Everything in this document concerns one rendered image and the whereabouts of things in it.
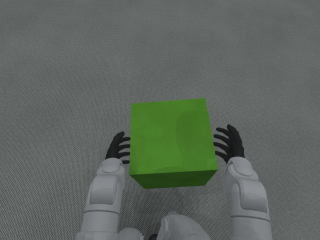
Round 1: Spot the right robot hand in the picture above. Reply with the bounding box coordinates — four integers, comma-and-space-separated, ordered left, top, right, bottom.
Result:
213, 124, 245, 164

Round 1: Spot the robot right forearm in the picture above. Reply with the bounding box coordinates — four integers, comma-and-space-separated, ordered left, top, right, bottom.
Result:
223, 156, 273, 240

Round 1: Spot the right robot shin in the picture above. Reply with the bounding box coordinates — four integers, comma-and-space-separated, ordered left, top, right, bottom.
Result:
156, 211, 177, 240

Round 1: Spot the left robot thigh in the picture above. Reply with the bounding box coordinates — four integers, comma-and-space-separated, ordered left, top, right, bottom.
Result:
119, 227, 144, 240

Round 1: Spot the left robot hand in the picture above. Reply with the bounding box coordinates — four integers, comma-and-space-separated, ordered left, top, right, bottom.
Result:
105, 131, 131, 165

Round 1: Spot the carton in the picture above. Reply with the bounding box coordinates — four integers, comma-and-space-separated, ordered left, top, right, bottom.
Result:
129, 98, 218, 189

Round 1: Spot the robot left forearm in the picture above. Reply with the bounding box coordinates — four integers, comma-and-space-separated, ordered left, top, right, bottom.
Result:
75, 158, 125, 240

